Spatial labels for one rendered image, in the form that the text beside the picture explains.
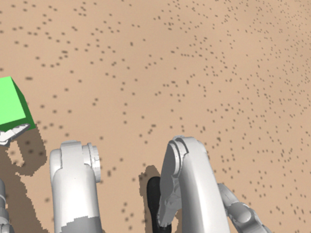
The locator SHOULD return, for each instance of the left robot hand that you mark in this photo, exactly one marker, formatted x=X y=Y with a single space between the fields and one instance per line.
x=6 y=137

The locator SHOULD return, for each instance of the right robot arm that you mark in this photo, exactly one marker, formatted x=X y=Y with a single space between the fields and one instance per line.
x=245 y=219

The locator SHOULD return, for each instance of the left robot arm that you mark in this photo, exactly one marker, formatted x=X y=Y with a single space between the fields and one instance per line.
x=5 y=227

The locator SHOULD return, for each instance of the carton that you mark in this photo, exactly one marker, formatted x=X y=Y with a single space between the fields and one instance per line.
x=14 y=110

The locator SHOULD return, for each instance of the right robot foot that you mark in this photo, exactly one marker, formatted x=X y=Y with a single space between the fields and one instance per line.
x=153 y=198

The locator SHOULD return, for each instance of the right robot hand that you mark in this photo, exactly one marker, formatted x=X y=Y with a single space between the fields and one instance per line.
x=227 y=196

